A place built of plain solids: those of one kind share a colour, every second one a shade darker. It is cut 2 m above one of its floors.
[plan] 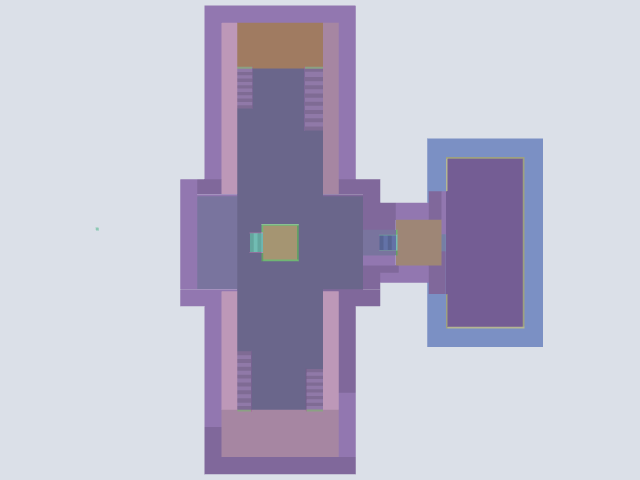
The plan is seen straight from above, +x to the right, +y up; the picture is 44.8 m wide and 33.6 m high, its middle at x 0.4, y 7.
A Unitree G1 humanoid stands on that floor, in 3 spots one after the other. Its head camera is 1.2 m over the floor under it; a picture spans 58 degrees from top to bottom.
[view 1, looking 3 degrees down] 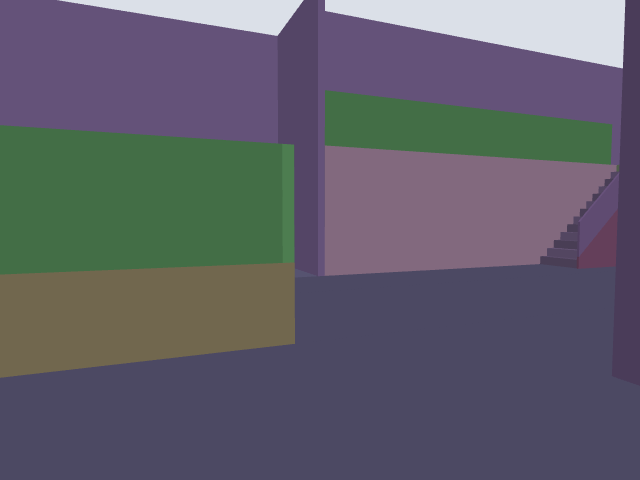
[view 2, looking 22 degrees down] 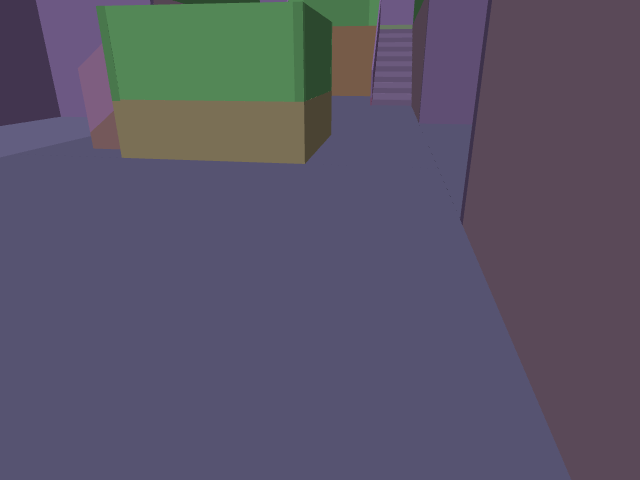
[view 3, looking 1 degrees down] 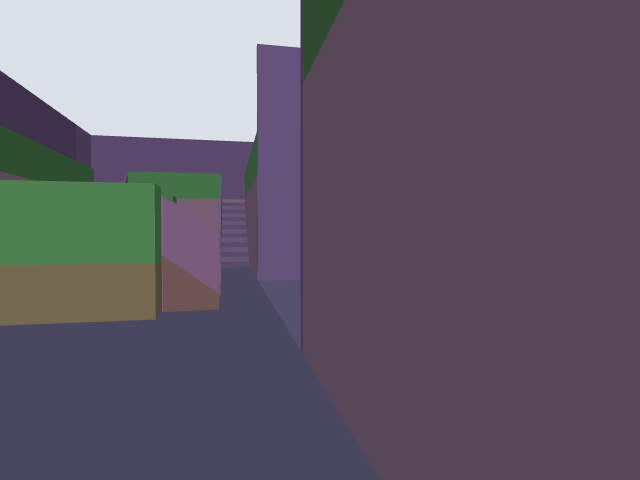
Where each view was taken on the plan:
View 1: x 2.76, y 6.81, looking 158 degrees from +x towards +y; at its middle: wall_brick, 8.81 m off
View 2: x -0.01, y -0.01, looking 99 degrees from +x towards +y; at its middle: floor_concrete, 3.20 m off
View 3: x -4.67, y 14.40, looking -102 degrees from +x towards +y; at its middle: floor_gallery_metal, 3.46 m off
